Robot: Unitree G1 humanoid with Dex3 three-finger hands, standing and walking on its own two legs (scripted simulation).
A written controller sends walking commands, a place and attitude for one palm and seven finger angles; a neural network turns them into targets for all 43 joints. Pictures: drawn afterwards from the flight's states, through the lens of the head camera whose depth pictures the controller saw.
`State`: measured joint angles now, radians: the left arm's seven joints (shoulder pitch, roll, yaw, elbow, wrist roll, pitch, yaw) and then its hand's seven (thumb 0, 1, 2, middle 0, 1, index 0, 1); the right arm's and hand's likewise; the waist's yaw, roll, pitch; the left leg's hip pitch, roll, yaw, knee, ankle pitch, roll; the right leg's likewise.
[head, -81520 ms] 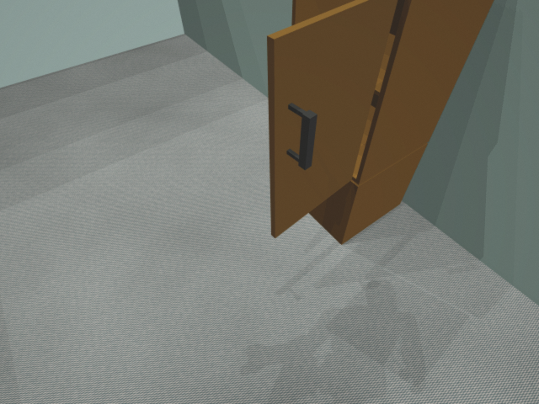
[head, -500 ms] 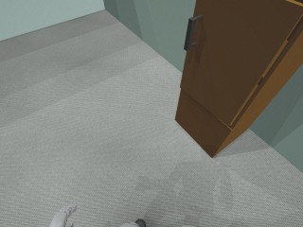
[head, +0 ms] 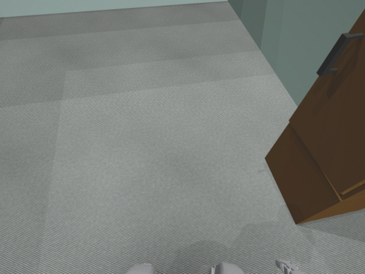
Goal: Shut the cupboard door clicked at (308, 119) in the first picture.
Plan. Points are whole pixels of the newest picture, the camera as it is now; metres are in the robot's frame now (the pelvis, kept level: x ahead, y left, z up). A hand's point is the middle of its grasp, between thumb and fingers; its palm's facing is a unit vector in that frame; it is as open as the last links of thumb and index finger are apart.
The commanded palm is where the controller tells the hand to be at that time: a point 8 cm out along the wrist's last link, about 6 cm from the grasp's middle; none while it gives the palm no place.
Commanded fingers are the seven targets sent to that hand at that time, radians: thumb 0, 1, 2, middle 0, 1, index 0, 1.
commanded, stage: walk to a spot facing it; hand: left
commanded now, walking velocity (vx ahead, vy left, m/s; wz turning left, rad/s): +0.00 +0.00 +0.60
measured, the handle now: (339, 55) +0.73 -0.43 +0.05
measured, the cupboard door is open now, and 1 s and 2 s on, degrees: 3 3 3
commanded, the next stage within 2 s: turn to face it in 1.52 s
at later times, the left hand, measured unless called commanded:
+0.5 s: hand out of the picture +0.01 +0.19 -0.16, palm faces +0.37 -0.90 -0.22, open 7.4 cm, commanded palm none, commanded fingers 0.00 0.90 0.90 -0.20 -0.30 -0.20 -0.30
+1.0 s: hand out of the picture +0.07 +0.18 -0.13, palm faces +0.60 -0.76 -0.24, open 7.4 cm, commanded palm none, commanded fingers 0.00 0.90 0.90 -0.20 -0.30 -0.20 -0.30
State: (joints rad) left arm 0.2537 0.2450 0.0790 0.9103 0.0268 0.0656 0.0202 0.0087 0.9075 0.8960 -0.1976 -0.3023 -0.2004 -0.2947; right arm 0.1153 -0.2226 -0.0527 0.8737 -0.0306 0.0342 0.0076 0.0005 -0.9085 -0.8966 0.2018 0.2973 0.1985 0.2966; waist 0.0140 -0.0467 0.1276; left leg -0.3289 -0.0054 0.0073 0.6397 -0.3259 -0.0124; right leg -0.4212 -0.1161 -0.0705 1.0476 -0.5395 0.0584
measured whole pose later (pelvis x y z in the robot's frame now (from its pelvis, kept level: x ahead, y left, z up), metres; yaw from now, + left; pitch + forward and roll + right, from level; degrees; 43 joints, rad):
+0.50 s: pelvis +0.01 -0.02 +0.00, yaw +20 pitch +1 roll +1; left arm 0.25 0.19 0.07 0.87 0.03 0.01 0.00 0.01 0.90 0.90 -0.20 -0.30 -0.20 -0.30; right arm 0.18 -0.22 -0.06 0.88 -0.03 0.05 0.03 0.00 -0.91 -0.90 0.20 0.30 0.20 0.30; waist -0.01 -0.03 0.08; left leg -0.27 0.02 0.06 0.58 -0.36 0.01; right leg -0.29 -0.18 -0.28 0.69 -0.40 0.02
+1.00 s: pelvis +0.14 -0.01 +0.02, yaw +38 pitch +1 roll +2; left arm 0.28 0.16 0.06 0.93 0.04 -0.06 0.00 0.00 0.91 0.90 -0.20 -0.30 -0.20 -0.29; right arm 0.23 -0.24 -0.09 0.97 -0.03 0.03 0.04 0.01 -0.91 -0.90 0.20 0.30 0.20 0.30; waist -0.04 0.02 0.05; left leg -0.58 0.05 0.02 1.19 -0.28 -0.01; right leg -0.18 -0.10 -0.24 0.45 -0.28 -0.01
